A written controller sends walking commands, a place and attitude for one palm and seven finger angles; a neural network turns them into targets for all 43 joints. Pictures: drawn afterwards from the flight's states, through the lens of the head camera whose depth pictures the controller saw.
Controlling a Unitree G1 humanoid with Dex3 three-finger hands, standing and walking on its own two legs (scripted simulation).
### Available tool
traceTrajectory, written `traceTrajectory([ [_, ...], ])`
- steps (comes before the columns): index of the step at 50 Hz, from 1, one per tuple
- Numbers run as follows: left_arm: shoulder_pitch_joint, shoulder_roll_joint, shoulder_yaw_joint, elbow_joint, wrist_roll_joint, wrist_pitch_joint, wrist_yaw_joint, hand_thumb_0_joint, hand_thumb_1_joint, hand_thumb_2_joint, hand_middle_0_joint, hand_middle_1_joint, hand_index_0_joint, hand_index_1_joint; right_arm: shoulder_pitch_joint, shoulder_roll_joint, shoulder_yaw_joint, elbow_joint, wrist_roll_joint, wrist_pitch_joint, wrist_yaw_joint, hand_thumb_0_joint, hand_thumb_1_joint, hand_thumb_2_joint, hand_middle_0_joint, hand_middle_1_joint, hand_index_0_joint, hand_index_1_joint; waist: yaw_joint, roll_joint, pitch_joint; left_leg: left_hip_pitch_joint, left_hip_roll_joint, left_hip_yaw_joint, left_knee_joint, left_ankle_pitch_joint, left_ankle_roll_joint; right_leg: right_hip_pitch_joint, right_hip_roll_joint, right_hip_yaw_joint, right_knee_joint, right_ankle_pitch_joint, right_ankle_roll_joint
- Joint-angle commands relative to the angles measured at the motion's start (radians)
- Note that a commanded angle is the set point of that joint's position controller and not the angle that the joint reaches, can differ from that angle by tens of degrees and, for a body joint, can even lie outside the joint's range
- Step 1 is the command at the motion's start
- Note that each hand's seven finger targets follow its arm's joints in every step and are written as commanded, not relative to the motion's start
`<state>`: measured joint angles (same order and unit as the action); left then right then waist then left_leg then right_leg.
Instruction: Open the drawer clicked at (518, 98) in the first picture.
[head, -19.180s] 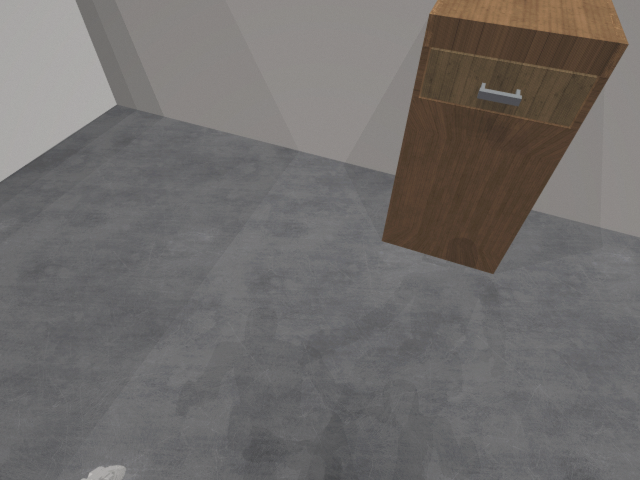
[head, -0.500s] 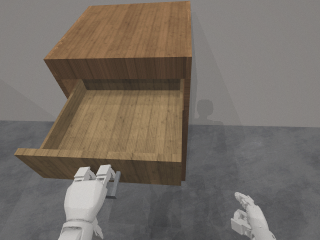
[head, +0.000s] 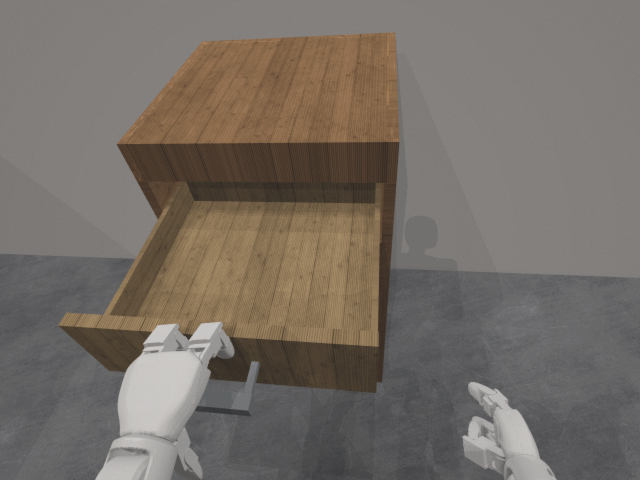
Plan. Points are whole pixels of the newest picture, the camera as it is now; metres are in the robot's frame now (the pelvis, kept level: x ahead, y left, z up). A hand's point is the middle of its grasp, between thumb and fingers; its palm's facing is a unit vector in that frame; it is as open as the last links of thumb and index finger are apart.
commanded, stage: lift the hand off the handle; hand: left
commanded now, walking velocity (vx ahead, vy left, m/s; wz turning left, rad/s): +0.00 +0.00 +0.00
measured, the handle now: (216, 384) +0.23 +0.19 -0.02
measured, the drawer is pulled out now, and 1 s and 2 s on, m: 0.30 0.30 0.30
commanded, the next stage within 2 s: draw the hand back to the body in 0.60 s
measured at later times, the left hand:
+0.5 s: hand (174, 341) +0.22 +0.19 +0.12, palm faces +0.14 -0.17 -0.98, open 13.9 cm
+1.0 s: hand (135, 355) +0.20 +0.22 +0.13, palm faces +0.11 -0.14 -0.98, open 13.9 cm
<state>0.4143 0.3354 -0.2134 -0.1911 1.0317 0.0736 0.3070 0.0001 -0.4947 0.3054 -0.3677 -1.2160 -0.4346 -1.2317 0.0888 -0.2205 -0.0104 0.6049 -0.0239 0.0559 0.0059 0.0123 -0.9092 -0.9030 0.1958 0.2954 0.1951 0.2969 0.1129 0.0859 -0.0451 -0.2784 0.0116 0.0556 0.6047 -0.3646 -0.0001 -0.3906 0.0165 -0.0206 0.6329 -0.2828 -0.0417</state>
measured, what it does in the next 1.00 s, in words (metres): stands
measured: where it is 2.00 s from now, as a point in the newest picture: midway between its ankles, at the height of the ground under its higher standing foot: outside the picture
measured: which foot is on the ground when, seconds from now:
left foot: down 0.00-1.00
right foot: down 0.00-1.00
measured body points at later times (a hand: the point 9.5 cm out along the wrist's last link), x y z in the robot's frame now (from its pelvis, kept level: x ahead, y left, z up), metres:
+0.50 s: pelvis +0.01 +0.01 +0.01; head +0.00 -0.04 +0.46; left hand +0.21 +0.20 +0.17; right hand +0.26 -0.17 -0.07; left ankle -0.03 +0.12 -0.73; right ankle +0.03 -0.09 -0.73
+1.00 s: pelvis +0.01 +0.01 +0.01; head +0.00 -0.04 +0.46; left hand +0.18 +0.23 +0.18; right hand +0.24 -0.18 -0.07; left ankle -0.03 +0.12 -0.73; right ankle +0.03 -0.09 -0.73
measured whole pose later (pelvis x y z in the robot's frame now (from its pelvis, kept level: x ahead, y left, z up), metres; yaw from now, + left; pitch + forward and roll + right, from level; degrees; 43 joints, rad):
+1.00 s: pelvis +0.01 +0.01 +0.01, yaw +0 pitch -1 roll +0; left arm 0.48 0.45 -0.04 -0.51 0.89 0.11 0.09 0.00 -0.50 0.31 -0.32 -1.20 -0.32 -1.20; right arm 0.10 -0.25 0.04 0.55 0.02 0.11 0.05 0.01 -0.91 -0.90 0.20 0.30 0.19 0.30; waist 0.11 0.12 -0.03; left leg -0.13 0.02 0.05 0.47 -0.32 0.00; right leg -0.23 0.03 -0.02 0.47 -0.22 -0.03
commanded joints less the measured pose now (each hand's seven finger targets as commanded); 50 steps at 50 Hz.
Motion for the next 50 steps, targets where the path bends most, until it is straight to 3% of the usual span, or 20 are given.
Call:
traceTrajectory([
  [1,-0.19,0.127,0.15,-0.328,-0.01,-0.021,0.048,0.0,-0.5,0.3,-0.3,-1.2,-0.3,-1.2,-0.182,-0.074,-0.02,-0.177,0.001,-0.055,-0.002,0.0,-0.9,-0.9,0.2,0.3,0.2,0.3,-0.008,-0.082,-0.144,0.059,-0.02,-0.044,-0.093,0.226,0.027,0.126,-0.013,0.093,-0.159,0.123,-0.011],
  [4,-0.171,0.128,0.146,-0.367,-0.012,-0.026,0.031,0.0,-0.5,0.3,-0.3,-1.2,-0.3,-1.2,-0.17,-0.073,-0.017,-0.176,-0.001,-0.054,0.005,0.0,-0.9,-0.9,0.2,0.3,0.2,0.3,-0.001,-0.071,-0.15,0.069,-0.02,-0.036,-0.107,0.25,0.026,0.151,-0.019,0.088,-0.163,0.155,-0.008],
  [6,-0.173,0.165,0.19,-0.383,-0.023,-0.022,0.02,0.0,-0.5,0.3,-0.3,-1.2,-0.3,-1.2,-0.195,-0.078,-0.013,-0.177,0.005,-0.049,0.005,0.0,-0.9,-0.9,0.2,0.3,0.2,0.3,-0.001,-0.066,-0.147,0.082,-0.015,-0.043,-0.121,0.256,0.022,0.168,-0.014,0.102,-0.18,0.159,-0.012],
  [13,-0.129,0.086,0.075,-0.414,-0.033,0.04,-0.06,0.0,-0.5,0.3,-0.3,-1.2,-0.3,-1.2,-0.211,-0.075,-0.002,-0.187,0.024,-0.025,0.041,0.0,-0.9,-0.9,0.2,0.3,0.2,0.3,0.002,-0.072,-0.11,0.092,-0.001,-0.048,-0.162,0.316,0.018,0.2,-0.009,0.061,-0.178,0.195,-0.009],
  [16,-0.143,0.141,0.125,-0.41,-0.034,0.084,-0.097,0.0,-0.5,0.3,-0.3,-1.2,-0.3,-1.2,-0.259,-0.08,0.014,-0.203,0.038,-0.007,0.046,0.0,-0.9,-0.9,0.2,0.3,0.2,0.3,0.014,-0.082,-0.097,0.073,0.004,-0.051,-0.187,0.3,0.017,0.255,-0.003,0.077,-0.186,0.198,-0.007],
  [19,-0.136,0.142,0.11,-0.453,-0.033,0.092,-0.122,0.0,-0.5,0.3,-0.3,-1.2,-0.3,-1.2,-0.224,-0.08,0.02,-0.212,0.037,0.004,0.052,0.0,-0.9,-0.9,0.2,0.3,0.2,0.3,0.021,-0.059,-0.127,0.086,0.006,-0.037,-0.191,0.342,0.02,0.291,-0.009,0.058,-0.177,0.241,-0.002],
  [21,-0.12,0.195,0.174,-0.488,-0.052,0.098,-0.13,0.0,-0.5,0.3,-0.3,-1.2,-0.3,-1.2,-0.27,-0.088,0.028,-0.226,0.05,0.011,0.053,0.0,-0.9,-0.9,0.2,0.3,0.2,0.3,0.022,-0.042,-0.127,0.084,0.013,-0.053,-0.199,0.35,0.016,0.326,-0.002,0.082,-0.181,0.28,-0.005],
  [22,-0.102,0.183,0.162,-0.509,-0.05,0.097,-0.136,0.0,-0.5,0.3,-0.3,-1.2,-0.3,-1.2,-0.233,-0.084,0.03,-0.228,0.044,0.012,0.055,0.0,-0.9,-0.9,0.2,0.3,0.2,0.3,0.026,-0.062,-0.15,0.091,0.011,-0.037,-0.19,0.365,0.019,0.329,-0.012,0.07,-0.179,0.282,0.0],
  [26,-0.08,0.187,0.186,-0.539,-0.094,0.102,-0.158,0.0,-0.5,0.3,-0.3,-1.2,-0.3,-1.2,-0.271,-0.092,0.029,-0.237,0.053,0.021,0.058,0.0,-0.9,-0.9,0.2,0.3,0.2,0.3,0.009,-0.051,-0.09,0.103,0.015,-0.05,-0.193,0.36,0.017,0.3,-0.008,0.089,-0.209,0.291,-0.002],
  [27,-0.064,0.175,0.172,-0.529,-0.09,0.098,-0.168,0.0,-0.5,0.3,-0.3,-1.2,-0.3,-1.2,-0.227,-0.091,0.029,-0.23,0.047,0.021,0.062,0.0,-0.9,-0.9,0.2,0.3,0.2,0.3,0.01,-0.082,-0.095,0.101,0.014,-0.038,-0.186,0.366,0.02,0.294,-0.014,0.073,-0.205,0.283,0.002],
  [28,-0.042,0.167,0.164,-0.522,-0.104,0.092,-0.174,0.0,-0.5,0.3,-0.3,-1.2,-0.3,-1.2,-0.238,-0.096,0.026,-0.232,0.052,0.026,0.062,0.0,-0.9,-0.9,0.2,0.3,0.2,0.3,0.003,-0.067,-0.056,0.1,0.016,-0.038,-0.191,0.36,0.017,0.275,-0.009,0.079,-0.214,0.28,0.002],
  [29,-0.031,0.151,0.143,-0.527,-0.101,0.089,-0.181,0.0,-0.5,0.3,-0.3,-1.2,-0.3,-1.2,-0.221,-0.098,0.025,-0.235,0.048,0.027,0.066,0.0,-0.9,-0.9,0.2,0.3,0.2,0.3,0.005,-0.066,-0.073,0.1,0.014,-0.035,-0.187,0.352,0.019,0.276,-0.014,0.067,-0.213,0.264,0.005],
  [31,-0.054,0.191,0.184,-0.553,-0.106,0.085,-0.181,0.0,-0.5,0.3,-0.3,-1.2,-0.3,-1.2,-0.256,-0.105,0.026,-0.249,0.055,0.026,0.063,0.0,-0.9,-0.9,0.2,0.3,0.2,0.3,0.003,-0.065,-0.073,0.099,0.017,-0.046,-0.185,0.32,0.021,0.276,-0.01,0.094,-0.226,0.242,0.001],
  [32,-0.061,0.206,0.193,-0.563,-0.087,0.076,-0.178,0.0,-0.5,0.3,-0.3,-1.2,-0.3,-1.2,-0.208,-0.106,0.026,-0.249,0.043,0.025,0.061,0.0,-0.9,-0.9,0.2,0.3,0.2,0.3,0.01,-0.085,-0.118,0.1,0.015,-0.031,-0.173,0.329,0.023,0.287,-0.02,0.084,-0.215,0.236,0.006],
  [36,-0.109,0.206,0.198,-0.565,-0.087,0.051,-0.162,0.0,-0.5,0.3,-0.3,-1.2,-0.3,-1.2,-0.237,-0.104,0.023,-0.251,0.043,0.021,0.053,0.0,-0.9,-0.9,0.2,0.3,0.2,0.3,0.001,-0.061,-0.09,0.107,0.013,-0.05,-0.172,0.303,0.022,0.251,-0.015,0.107,-0.23,0.215,-0.003],
  [37,-0.105,0.229,0.223,-0.555,-0.072,0.045,-0.156,0.0,-0.5,0.3,-0.3,-1.2,-0.3,-1.2,-0.191,-0.106,0.022,-0.244,0.034,0.017,0.05,0.0,-0.9,-0.9,0.2,0.3,0.2,0.3,0.011,-0.054,-0.127,0.108,0.015,-0.04,-0.169,0.31,0.023,0.263,-0.022,0.093,-0.219,0.198,-0.002],
  [41,-0.059,0.268,0.295,-0.508,-0.103,0.035,-0.143,0.0,-0.5,0.3,-0.3,-1.2,-0.3,-1.2,-0.22,-0.105,0.021,-0.235,0.044,0.008,0.038,0.0,-0.9,-0.9,0.2,0.3,0.2,0.3,0.011,-0.063,-0.104,0.111,0.006,-0.052,-0.173,0.303,0.018,0.277,-0.022,0.119,-0.237,0.239,-0.003],
  [44,-0.042,0.235,0.264,-0.52,-0.121,0.029,-0.159,0.0,-0.5,0.3,-0.3,-1.2,-0.3,-1.2,-0.193,-0.108,0.013,-0.234,0.04,0.006,0.038,0.0,-0.9,-0.9,0.2,0.3,0.2,0.3,0.008,-0.051,-0.089,0.11,0.007,-0.044,-0.178,0.318,0.021,0.264,-0.031,0.086,-0.233,0.246,0.001],
  [47,-0.014,0.26,0.291,-0.542,-0.132,0.029,-0.171,0.0,-0.5,0.3,-0.3,-1.2,-0.3,-1.2,-0.187,-0.113,0.018,-0.242,0.041,0.002,0.036,0.0,-0.9,-0.9,0.2,0.3,0.2,0.3,0.01,-0.043,-0.11,0.107,0.011,-0.043,-0.185,0.319,0.021,0.276,-0.033,0.076,-0.231,0.237,0.005],
  [50,0.0,0.264,0.297,-0.52,-0.145,0.018,-0.18,0.0,-0.5,0.3,-0.3,-1.2,-0.3,-1.2,-0.181,-0.119,0.016,-0.244,0.042,0.004,0.03,0.0,-0.9,-0.9,0.2,0.3,0.2,0.3,0.006,-0.076,-0.054,0.09,0.011,-0.046,-0.191,0.286,0.02,0.244,-0.033,0.071,-0.246,0.197,0.01],
])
